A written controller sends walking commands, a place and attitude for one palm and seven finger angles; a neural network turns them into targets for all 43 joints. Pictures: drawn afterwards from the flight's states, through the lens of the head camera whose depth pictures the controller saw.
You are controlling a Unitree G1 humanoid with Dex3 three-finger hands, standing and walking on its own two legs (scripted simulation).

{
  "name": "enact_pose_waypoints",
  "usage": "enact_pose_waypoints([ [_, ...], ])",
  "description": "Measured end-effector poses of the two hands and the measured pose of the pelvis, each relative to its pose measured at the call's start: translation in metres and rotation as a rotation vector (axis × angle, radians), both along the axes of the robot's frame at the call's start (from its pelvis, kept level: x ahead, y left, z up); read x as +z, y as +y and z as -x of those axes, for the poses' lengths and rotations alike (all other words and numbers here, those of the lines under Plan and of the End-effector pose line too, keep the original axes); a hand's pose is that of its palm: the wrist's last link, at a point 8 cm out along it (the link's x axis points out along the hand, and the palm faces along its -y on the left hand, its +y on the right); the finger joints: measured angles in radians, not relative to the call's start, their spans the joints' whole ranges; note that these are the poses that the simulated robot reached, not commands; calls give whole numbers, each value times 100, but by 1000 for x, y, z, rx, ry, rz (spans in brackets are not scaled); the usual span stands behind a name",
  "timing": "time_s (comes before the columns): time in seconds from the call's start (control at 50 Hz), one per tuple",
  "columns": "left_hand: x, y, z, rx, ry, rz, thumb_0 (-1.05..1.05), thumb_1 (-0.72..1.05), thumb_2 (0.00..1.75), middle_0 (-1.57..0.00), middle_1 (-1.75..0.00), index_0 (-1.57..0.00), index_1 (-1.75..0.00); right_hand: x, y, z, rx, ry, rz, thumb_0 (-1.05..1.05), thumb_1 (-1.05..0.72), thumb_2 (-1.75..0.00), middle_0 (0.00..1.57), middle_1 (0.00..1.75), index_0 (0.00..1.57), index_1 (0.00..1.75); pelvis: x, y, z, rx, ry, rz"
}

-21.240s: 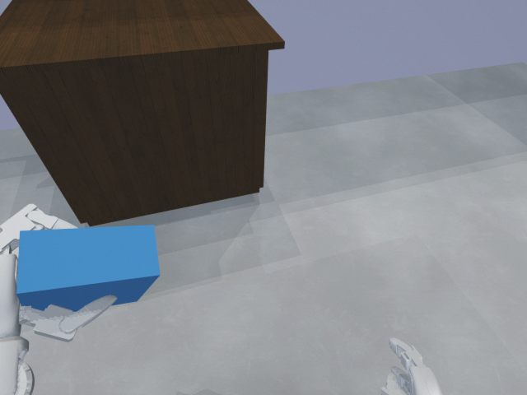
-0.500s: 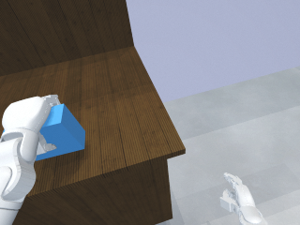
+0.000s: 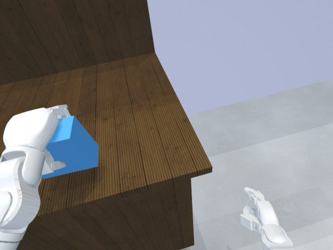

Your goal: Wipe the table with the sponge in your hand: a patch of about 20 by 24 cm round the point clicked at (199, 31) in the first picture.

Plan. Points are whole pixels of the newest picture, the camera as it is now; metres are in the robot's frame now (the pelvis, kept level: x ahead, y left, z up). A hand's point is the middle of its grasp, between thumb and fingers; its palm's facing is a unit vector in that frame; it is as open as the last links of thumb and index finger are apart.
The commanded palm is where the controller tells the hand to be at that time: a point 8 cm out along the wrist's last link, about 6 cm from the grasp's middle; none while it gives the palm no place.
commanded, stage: move the sponge above the wiping area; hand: left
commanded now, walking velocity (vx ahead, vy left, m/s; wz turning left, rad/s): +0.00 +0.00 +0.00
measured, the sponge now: (63, 153) +0.25 +0.29 +0.14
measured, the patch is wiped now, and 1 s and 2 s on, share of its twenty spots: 0.00 0.00 0.10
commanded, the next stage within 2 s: lower the sponge onto the table in 0.44 s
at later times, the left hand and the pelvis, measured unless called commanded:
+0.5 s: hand (51, 141) +0.24 +0.29 +0.19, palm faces +0.16 -0.04 -0.99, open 10.0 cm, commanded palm +0.21 +0.29 +0.26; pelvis -0.01 +0.00 +0.00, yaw +0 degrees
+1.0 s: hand (53, 143) +0.24 +0.28 +0.19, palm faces +0.15 -0.04 -0.99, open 10.0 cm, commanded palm +0.20 +0.28 +0.26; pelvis +0.00 -0.01 +0.00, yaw +0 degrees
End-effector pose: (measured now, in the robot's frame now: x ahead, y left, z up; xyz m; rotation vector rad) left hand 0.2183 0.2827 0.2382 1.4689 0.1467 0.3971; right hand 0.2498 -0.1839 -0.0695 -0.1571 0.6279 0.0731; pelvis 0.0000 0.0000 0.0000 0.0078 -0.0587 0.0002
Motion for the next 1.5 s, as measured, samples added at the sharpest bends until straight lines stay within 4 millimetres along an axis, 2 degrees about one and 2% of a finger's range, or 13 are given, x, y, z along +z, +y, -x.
enact_pose_waypoints([
  [0.28,0,4,9,17,17,-4,-1,-49,104,-73,-135,-75,-135,0,-4,7,2,5,24,1,-90,-90,20,30,20,30,0,-1,7,8,-10,2],
  [0.54,4,-2,-1,-1,8,-12,-1,-49,104,-73,-135,-75,-135,-4,-7,15,-6,10,18,1,-90,-90,20,30,20,30,0,-4,11,7,-12,1],
  [0.72,3,-4,-10,4,27,-16,-1,-49,104,-73,-135,-75,-135,-7,-16,16,-20,18,17,1,-90,-90,20,30,20,30,-1,-7,7,0,-3,-1],
  [0.9,4,-8,-2,-2,16,-13,-1,-49,104,-73,-135,-75,-135,-8,-23,12,-30,21,22,1,-90,-90,20,30,20,30,-1,-8,1,-1,-1,-2],
  [1.2,-13,-1,5,21,66,-10,-1,-49,104,-73,-135,-75,-135,-5,-18,5,-14,9,26,1,-90,-90,20,30,20,30,-2,-10,-1,5,-4,-1],
  [1.5,-24,0,8,9,69,-3,-1,-49,104,-73,-135,-75,-135,-8,-17,13,-18,30,30,1,-90,-90,20,30,20,30,-1,-6,0,3,-5,1],
])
